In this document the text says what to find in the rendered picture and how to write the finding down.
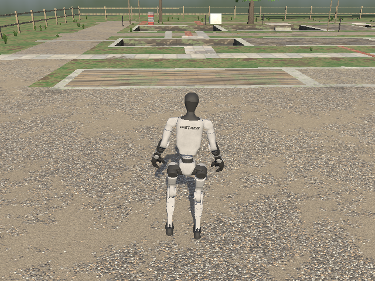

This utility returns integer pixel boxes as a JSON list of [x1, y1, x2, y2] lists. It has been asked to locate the robot right shin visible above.
[[194, 192, 203, 231]]

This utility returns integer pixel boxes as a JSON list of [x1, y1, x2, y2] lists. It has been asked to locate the robot left hand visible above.
[[151, 157, 165, 168]]

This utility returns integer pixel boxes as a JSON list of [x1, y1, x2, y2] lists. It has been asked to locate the robot right hand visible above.
[[211, 160, 224, 172]]

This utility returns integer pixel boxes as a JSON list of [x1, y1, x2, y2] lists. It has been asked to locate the robot right upper arm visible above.
[[202, 119, 217, 151]]

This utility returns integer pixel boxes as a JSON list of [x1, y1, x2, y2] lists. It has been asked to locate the robot left forearm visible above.
[[153, 139, 165, 159]]

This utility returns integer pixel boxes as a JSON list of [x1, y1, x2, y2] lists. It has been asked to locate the robot left upper arm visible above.
[[160, 117, 178, 149]]

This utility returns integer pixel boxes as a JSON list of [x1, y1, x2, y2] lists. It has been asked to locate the left robot foot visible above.
[[165, 222, 174, 236]]

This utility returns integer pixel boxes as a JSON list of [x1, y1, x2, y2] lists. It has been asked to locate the robot right forearm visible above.
[[212, 142, 223, 163]]

